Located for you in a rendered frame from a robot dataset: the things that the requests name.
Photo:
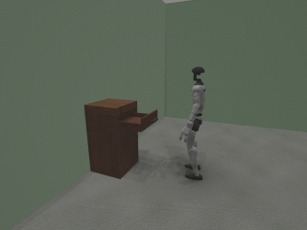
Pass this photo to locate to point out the cabinet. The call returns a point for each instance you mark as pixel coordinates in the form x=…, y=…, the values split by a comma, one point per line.
x=112, y=151

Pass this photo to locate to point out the left robot shin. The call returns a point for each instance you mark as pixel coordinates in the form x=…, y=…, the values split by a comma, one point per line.
x=193, y=157

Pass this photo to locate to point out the handle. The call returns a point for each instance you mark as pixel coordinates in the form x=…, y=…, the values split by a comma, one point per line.
x=154, y=120

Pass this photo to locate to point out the robot left hand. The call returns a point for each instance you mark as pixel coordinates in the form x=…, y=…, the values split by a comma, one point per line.
x=186, y=131

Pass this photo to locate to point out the left robot upper arm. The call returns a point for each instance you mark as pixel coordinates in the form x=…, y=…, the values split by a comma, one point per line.
x=197, y=95

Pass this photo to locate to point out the robot left foot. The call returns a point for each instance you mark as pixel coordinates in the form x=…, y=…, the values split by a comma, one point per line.
x=193, y=176

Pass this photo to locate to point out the left robot forearm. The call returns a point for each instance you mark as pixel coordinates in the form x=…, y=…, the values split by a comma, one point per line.
x=193, y=115

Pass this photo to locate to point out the drawer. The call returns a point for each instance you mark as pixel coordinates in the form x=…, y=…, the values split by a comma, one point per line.
x=135, y=121

